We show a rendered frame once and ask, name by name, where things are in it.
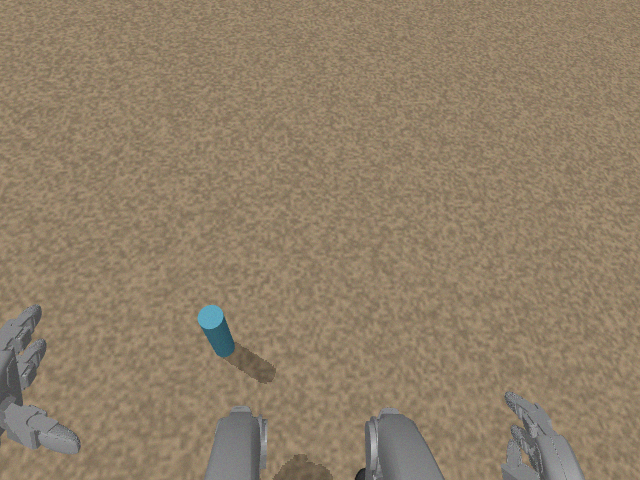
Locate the can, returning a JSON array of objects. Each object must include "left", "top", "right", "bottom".
[{"left": 198, "top": 305, "right": 235, "bottom": 357}]

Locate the right robot hand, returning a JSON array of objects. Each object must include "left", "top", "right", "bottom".
[{"left": 501, "top": 391, "right": 585, "bottom": 480}]

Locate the left robot hand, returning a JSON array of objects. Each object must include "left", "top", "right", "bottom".
[{"left": 0, "top": 304, "right": 81, "bottom": 454}]

